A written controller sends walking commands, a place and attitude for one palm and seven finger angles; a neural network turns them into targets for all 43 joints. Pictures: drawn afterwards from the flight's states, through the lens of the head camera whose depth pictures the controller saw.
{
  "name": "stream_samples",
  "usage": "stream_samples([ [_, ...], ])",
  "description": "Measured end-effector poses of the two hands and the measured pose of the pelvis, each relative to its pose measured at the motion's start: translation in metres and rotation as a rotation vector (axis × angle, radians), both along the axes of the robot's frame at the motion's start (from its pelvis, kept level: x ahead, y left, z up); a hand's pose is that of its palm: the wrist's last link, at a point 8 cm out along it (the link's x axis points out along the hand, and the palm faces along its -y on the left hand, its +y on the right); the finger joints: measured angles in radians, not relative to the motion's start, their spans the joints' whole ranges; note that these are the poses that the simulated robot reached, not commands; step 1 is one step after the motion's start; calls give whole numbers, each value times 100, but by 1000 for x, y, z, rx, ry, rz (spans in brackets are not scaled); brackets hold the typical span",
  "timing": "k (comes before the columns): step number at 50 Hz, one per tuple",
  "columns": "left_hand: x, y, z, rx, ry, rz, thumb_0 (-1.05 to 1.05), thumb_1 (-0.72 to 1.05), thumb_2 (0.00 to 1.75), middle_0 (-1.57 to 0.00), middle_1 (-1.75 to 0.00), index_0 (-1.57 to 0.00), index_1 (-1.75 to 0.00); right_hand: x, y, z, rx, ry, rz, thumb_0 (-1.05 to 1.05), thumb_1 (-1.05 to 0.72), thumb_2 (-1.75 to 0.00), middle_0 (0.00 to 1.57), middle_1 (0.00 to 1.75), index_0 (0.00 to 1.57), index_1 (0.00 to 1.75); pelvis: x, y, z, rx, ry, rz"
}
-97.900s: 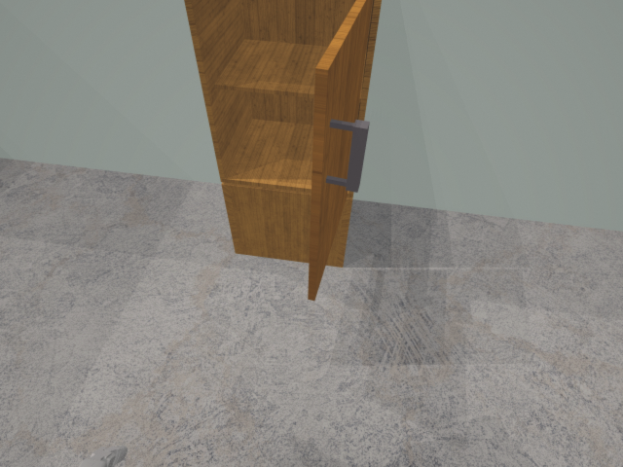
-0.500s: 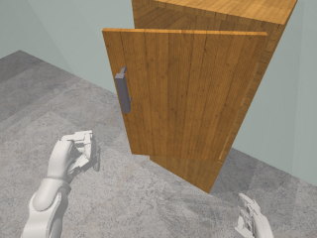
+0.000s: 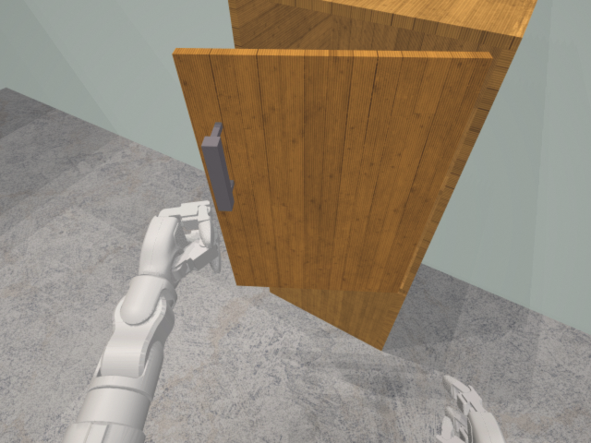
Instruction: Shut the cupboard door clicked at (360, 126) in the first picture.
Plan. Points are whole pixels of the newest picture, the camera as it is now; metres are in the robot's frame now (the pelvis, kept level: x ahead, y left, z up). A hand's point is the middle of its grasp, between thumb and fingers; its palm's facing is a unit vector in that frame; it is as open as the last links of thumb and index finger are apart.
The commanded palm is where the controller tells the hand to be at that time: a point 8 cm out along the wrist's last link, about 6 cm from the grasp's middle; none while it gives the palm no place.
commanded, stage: bring the fist close to the handle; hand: left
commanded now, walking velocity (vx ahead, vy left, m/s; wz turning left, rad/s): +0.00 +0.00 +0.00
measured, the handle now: (222, 167) +0.50 +0.15 +0.10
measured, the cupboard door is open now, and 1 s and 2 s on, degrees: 27 26 12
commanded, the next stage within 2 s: push the door shut along its arc in 0.66 s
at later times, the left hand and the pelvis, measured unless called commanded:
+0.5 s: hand (235, 207) +0.41 +0.11 +0.10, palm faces -0.01 -1.00 -0.03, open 3.1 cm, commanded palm +0.38 +0.17 +0.10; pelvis +0.00 -0.02 +0.00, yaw -2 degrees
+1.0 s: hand (231, 197) +0.42 +0.12 +0.11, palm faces -0.08 -1.00 -0.02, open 3.1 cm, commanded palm +0.41 +0.17 +0.10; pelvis -0.01 -0.01 +0.00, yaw -1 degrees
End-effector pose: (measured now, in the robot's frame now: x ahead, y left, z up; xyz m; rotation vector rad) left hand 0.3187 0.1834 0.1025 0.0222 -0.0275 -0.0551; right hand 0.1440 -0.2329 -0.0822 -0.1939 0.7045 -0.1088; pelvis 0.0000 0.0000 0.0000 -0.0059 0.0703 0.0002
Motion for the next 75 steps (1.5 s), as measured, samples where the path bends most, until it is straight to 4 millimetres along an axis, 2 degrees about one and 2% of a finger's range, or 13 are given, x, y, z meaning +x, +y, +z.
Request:
stream_samples([
  [6, 32, -12, 12, 3, -31, 11, 2, 89, 90, -131, -150, -130, -150, -9, -2, -6, 6, 44, -13, 1, -90, -90, 20, 30, 20, 30, -2, -3, -1, 4, 13, -4],
  [13, 58, -18, 2, 7, 47, 30, 2, 90, 89, -130, -150, -130, -150, -31, -13, -14, 12, 121, -59, 1, -90, -90, 20, 30, 20, 30, -2, -7, 0, 7, 28, -14],
  [20, 68, -25, 9, -6, -18, 36, 2, 90, 90, -130, -150, -130, -150, -58, -27, -22, 4, 203, -98, 1, -90, -90, 20, 30, 20, 30, -3, -12, -1, 12, 43, -24],
  [26, 66, -17, 0, 5, 23, 49, 2, 90, 89, -130, -150, -130, -150, -72, -37, -24, 5, 242, -130, 1, -90, -90, 20, 30, 20, 30, -3, -16, 0, 15, 44, -31],
  [31, 59, -9, 1, -5, 3, 60, 2, 90, 89, -130, -150, -130, -150, -73, -40, -22, -5, 242, -136, 1, -90, -90, 20, 30, 20, 30, -5, -17, 1, 13, 38, -30],
  [37, 58, -6, 7, -3, -26, 37, 2, 90, 90, -130, -150, -130, -150, -63, -39, -20, -13, 217, -122, 1, -90, -90, 20, 30, 20, 30, -9, -16, 0, 6, 36, -19],
  [44, 66, -10, 0, -9, 22, 6, 2, 90, 90, -130, -150, -130, -150, -52, -30, -17, -12, 185, -106, 1, -90, -90, 20, 30, 20, 30, -11, -10, -1, 4, 45, -15],
  [49, 85, -10, 4, -3, 7, -16, 2, 89, 90, -131, -150, -130, -150, -54, -23, -19, -18, 195, -108, 1, -90, -90, 20, 30, 20, 30, -13, -6, -4, 1, 58, -14],
  [54, 102, -8, 5, 9, 18, -50, 2, 88, 91, -130, -150, -130, -150, -69, -19, -26, -18, 246, -119, 0, -90, -90, 20, 30, 20, 30, -12, -1, -7, -3, 83, -12],
  [61, 120, -7, 5, -1, 33, -74, 2, 89, 90, -131, -150, -131, -150, -103, -18, -36, -23, 349, -148, 0, -90, -90, 20, 30, 20, 30, -11, 5, -10, -6, 112, -12],
  [68, 135, -21, 6, 16, 25, -135, 2, 89, 90, -132, -150, -131, -150, -134, -21, -39, -35, 429, -186, 1, -90, -90, 20, 30, 20, 30, -10, 8, -13, -10, 137, -14],
  [75, 149, -32, 7, 0, 48, -142, 2, 89, 90, -131, -150, -130, -150, -152, -24, -40, -39, 461, -213, 0, -90, -90, 20, 30, 20, 30, -12, 6, -15, -10, 150, -17],
])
